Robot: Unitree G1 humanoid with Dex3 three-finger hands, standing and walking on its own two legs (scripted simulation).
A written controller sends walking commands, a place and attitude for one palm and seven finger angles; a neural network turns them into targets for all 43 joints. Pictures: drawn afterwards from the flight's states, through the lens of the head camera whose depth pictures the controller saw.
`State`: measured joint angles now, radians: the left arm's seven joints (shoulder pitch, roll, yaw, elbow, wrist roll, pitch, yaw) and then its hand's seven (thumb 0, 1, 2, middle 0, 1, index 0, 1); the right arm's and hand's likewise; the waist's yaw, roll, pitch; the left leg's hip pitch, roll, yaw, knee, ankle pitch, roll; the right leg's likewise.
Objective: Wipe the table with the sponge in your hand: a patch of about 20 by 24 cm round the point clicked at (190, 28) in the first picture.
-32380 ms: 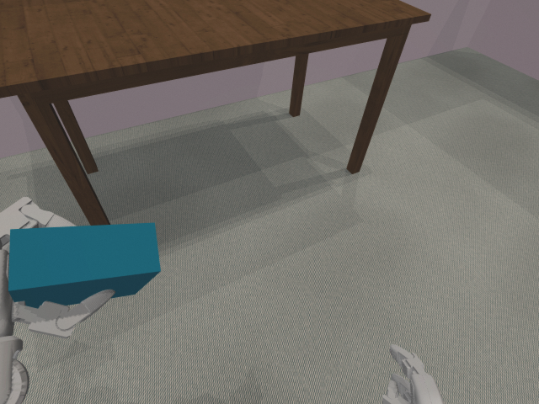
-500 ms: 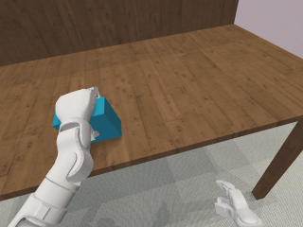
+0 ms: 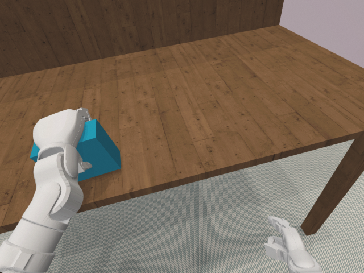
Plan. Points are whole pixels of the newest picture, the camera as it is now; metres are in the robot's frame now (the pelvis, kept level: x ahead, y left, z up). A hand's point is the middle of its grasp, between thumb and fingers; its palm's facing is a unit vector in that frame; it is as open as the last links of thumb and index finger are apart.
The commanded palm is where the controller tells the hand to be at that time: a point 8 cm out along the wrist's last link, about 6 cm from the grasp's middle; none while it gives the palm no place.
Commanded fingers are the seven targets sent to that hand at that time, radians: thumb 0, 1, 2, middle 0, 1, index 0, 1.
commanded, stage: wipe forward along the middle lane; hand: left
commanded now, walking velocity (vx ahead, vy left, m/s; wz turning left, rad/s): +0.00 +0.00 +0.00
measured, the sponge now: (85, 158) +0.31 +0.27 +0.12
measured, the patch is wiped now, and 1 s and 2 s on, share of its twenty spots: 0.95 0.95 0.95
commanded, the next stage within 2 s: slide back across to the first lane in 1.70 s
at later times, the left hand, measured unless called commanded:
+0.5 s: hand (74, 139) +0.33 +0.29 +0.16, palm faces +0.00 +0.00 -1.00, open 9.5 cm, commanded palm +0.32 +0.29 +0.19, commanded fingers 0.00 0.10 1.30 -1.20 -1.60 -1.20 -1.60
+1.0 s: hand (77, 124) +0.38 +0.31 +0.16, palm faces -0.08 +0.03 -1.00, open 9.5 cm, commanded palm +0.37 +0.31 +0.18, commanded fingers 0.00 0.10 1.30 -1.20 -1.60 -1.20 -1.60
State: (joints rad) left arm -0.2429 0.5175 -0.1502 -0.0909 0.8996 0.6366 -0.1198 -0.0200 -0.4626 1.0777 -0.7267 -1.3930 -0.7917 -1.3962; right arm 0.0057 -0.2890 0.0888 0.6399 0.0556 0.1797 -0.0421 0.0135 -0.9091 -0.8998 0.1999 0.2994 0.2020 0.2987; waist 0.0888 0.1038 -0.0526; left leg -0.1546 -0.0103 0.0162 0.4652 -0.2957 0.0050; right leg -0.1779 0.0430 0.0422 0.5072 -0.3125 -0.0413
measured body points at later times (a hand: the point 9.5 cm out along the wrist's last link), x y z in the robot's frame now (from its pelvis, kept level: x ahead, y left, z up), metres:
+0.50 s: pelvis -0.02 -0.01 +0.00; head -0.02 -0.05 +0.45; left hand +0.33 +0.28 +0.21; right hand +0.18 -0.24 -0.11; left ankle -0.03 +0.12 -0.74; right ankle -0.03 -0.10 -0.74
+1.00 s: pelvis -0.02 +0.00 +0.00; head -0.01 -0.02 +0.45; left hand +0.38 +0.30 +0.21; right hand +0.10 -0.25 -0.13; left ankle -0.03 +0.12 -0.74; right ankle -0.03 -0.10 -0.74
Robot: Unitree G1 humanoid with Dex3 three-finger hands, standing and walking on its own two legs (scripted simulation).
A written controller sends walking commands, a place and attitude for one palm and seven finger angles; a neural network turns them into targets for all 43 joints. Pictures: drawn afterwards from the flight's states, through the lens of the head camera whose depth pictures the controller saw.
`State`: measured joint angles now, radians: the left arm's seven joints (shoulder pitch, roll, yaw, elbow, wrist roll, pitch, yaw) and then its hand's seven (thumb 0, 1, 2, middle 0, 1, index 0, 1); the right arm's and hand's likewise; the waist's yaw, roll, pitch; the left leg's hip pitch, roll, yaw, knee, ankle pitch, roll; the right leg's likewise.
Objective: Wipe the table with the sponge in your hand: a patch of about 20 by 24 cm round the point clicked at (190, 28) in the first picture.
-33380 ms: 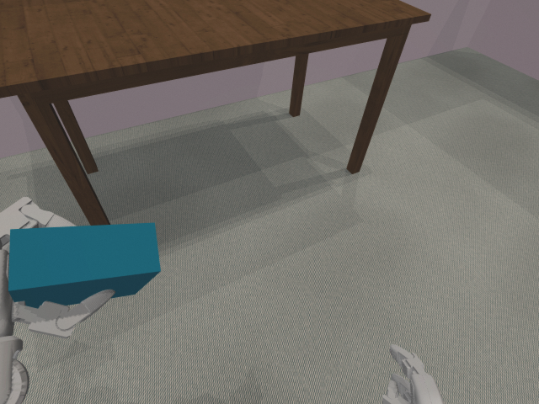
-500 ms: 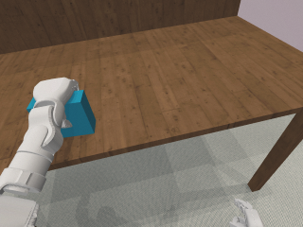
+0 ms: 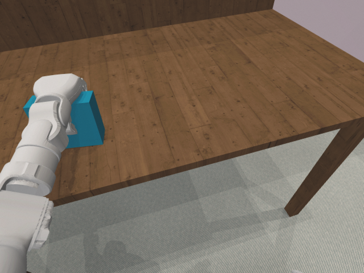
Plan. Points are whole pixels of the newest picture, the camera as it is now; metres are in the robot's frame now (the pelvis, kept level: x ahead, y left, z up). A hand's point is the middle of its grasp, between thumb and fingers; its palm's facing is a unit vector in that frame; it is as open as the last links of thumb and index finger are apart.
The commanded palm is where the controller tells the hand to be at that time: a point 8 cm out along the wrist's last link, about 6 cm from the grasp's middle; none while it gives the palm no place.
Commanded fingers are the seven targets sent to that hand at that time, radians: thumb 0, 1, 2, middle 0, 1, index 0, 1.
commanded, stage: wipe forward along the middle lane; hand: left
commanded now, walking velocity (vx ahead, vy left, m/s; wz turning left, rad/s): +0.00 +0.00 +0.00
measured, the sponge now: (72, 127) +0.41 +0.29 +0.11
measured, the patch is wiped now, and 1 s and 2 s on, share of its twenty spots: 0.95 0.95 0.95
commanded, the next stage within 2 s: slide back across to the first lane in 0.70 s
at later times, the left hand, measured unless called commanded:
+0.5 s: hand (68, 98) +0.46 +0.30 +0.16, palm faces -0.11 +0.04 -0.99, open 9.5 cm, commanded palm +0.46 +0.31 +0.18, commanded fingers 0.00 0.10 1.30 -1.20 -1.60 -1.20 -1.60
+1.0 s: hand (68, 88) +0.50 +0.32 +0.16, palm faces -0.12 +0.02 -0.99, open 9.5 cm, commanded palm +0.48 +0.34 +0.19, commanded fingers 0.00 0.10 1.30 -1.20 -1.60 -1.20 -1.60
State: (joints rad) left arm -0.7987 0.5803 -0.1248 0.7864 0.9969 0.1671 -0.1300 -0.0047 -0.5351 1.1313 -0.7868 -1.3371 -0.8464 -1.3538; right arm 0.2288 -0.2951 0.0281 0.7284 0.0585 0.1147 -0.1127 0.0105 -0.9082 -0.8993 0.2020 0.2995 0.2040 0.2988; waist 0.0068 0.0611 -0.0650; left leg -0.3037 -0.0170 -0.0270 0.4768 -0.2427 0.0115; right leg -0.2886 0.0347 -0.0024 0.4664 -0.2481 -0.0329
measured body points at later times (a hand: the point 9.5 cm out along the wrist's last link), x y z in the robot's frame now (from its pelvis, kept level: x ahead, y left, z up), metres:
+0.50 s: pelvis +0.00 +0.01 +0.00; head +0.04 +0.00 +0.45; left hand +0.46 +0.30 +0.21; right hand +0.07 -0.27 -0.13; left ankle +0.00 +0.11 -0.74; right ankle -0.01 -0.10 -0.74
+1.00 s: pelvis +0.02 +0.02 +0.00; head +0.07 +0.01 +0.44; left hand +0.50 +0.31 +0.21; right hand +0.02 -0.26 -0.14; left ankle +0.00 +0.11 -0.74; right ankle -0.01 -0.10 -0.74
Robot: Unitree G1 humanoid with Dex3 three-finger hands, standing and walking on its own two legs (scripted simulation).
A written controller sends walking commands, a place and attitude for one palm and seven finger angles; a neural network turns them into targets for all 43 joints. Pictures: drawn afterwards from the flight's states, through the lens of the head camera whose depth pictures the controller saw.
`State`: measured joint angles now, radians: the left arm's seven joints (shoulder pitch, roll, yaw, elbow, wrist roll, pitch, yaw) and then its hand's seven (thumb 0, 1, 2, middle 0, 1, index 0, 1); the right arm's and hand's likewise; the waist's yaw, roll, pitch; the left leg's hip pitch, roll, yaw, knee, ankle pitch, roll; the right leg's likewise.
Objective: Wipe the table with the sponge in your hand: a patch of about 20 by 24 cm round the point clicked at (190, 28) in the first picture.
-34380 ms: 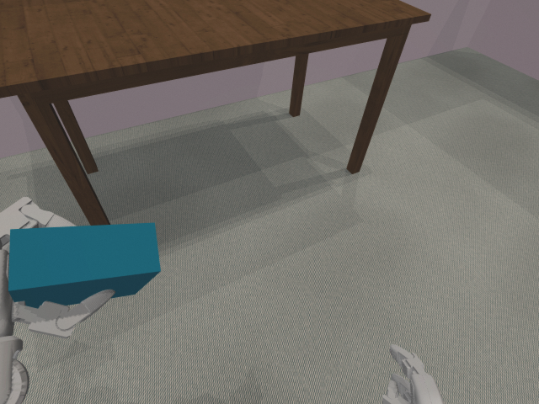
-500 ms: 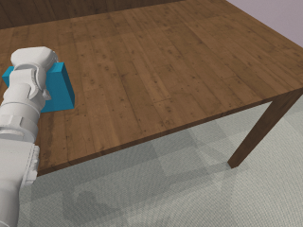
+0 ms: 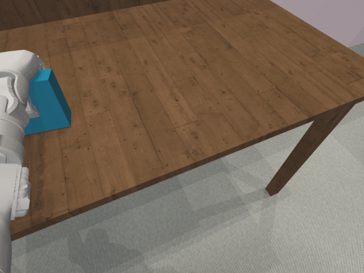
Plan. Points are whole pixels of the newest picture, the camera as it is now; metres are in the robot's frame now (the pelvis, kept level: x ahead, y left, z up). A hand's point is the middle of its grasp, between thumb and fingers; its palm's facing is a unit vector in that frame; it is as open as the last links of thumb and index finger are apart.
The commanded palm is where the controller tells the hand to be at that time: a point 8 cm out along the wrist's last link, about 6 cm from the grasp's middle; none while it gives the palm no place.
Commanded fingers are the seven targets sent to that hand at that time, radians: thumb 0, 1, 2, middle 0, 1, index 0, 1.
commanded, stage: slide back across to the first lane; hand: left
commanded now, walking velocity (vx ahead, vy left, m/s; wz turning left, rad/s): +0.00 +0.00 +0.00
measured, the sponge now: (33, 111) +0.45 +0.32 +0.11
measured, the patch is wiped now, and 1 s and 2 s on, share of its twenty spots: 0.95 0.95 0.95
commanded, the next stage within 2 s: wipe back along the first lane in 0.44 s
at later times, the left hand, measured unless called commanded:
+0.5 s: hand out of the picture +0.43 +0.40 +0.17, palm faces -0.15 +0.01 -0.99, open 9.5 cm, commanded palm +0.42 +0.40 +0.22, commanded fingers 0.00 0.10 1.30 -1.20 -1.60 -1.20 -1.60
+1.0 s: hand out of the picture +0.41 +0.39 +0.16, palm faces -0.08 +0.06 -1.00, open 9.6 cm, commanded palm +0.38 +0.37 +0.20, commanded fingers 0.00 0.10 1.30 -1.20 -1.60 -1.20 -1.60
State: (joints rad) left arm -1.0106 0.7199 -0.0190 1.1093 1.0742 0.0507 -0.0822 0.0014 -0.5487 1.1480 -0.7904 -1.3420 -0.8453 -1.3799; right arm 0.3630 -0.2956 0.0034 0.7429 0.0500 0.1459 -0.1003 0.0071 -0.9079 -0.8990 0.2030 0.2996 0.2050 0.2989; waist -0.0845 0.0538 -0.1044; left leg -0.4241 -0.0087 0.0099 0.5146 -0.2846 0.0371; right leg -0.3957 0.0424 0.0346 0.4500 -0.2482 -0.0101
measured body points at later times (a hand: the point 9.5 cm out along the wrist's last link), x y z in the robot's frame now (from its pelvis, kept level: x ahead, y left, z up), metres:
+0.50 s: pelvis +0.02 +0.01 +0.00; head +0.07 +0.01 +0.45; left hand +0.43 +0.40 +0.22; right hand +0.12 -0.27 -0.12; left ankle -0.03 +0.09 -0.74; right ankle -0.03 -0.12 -0.74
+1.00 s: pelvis +0.01 +0.03 +0.00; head +0.05 +0.02 +0.45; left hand +0.41 +0.38 +0.22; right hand +0.10 -0.24 -0.13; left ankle -0.03 +0.09 -0.74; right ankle -0.03 -0.12 -0.74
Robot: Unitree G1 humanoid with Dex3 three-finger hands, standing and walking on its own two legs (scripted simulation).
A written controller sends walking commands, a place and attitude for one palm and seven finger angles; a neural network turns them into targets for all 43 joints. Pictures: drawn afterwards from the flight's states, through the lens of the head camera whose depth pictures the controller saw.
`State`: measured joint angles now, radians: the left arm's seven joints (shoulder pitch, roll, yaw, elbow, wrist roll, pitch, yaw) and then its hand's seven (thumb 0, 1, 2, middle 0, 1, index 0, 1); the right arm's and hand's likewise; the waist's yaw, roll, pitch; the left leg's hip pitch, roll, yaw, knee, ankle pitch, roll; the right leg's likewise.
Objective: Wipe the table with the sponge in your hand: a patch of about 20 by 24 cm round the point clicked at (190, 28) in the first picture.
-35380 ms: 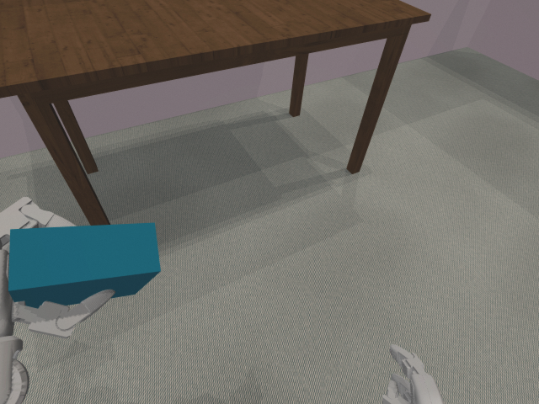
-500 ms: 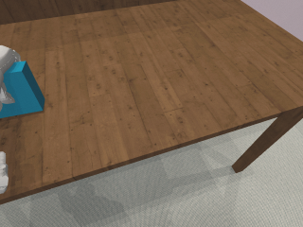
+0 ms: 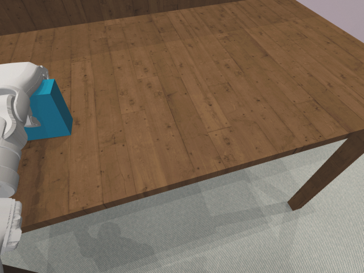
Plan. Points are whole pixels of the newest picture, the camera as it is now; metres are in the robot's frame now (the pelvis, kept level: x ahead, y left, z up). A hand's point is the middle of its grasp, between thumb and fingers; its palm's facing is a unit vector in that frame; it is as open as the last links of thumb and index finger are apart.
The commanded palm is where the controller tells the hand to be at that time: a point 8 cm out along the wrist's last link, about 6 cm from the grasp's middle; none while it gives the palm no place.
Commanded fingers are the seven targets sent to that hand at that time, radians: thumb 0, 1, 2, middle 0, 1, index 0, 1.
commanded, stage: wipe back along the first lane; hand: left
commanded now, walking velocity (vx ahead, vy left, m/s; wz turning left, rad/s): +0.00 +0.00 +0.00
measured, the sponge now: (35, 118) +0.41 +0.36 +0.11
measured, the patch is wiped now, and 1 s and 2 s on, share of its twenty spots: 0.95 0.95 0.95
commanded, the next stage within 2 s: lift the sponge slowly off the table in 1.16 s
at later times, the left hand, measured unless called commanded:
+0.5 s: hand (29, 117) +0.37 +0.33 +0.16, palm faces +0.01 +0.03 -1.00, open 9.6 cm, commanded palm +0.33 +0.31 +0.18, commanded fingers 0.00 0.10 1.30 -1.20 -1.60 -1.20 -1.60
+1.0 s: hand (27, 135) +0.33 +0.31 +0.16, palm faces +0.05 +0.01 -1.00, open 9.5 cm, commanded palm +0.28 +0.30 +0.18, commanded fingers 0.00 0.10 1.30 -1.20 -1.60 -1.20 -1.60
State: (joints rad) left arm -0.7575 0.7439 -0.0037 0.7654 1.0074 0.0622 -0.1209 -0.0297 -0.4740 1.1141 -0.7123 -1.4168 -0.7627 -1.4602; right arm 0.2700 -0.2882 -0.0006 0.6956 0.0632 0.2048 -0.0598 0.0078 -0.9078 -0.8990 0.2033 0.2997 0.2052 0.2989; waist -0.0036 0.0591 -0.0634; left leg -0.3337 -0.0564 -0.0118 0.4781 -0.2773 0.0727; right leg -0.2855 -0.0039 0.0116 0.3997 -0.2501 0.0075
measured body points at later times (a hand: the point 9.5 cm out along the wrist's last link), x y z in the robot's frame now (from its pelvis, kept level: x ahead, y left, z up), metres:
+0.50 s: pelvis +0.00 -0.01 +0.00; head +0.02 -0.03 +0.45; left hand +0.37 +0.32 +0.21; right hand +0.16 -0.27 -0.11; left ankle -0.03 +0.07 -0.74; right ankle -0.04 -0.15 -0.74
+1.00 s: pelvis +0.01 -0.02 +0.00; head +0.02 -0.05 +0.45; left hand +0.32 +0.30 +0.21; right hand +0.21 -0.26 -0.10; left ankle -0.03 +0.07 -0.74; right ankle -0.04 -0.15 -0.74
